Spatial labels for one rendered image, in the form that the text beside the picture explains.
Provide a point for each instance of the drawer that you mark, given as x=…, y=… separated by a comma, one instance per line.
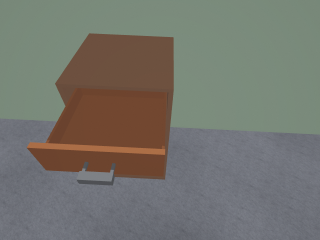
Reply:
x=105, y=126

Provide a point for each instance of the handle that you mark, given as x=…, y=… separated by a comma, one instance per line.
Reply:
x=96, y=178

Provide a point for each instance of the cabinet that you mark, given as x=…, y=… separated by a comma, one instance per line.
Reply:
x=123, y=62

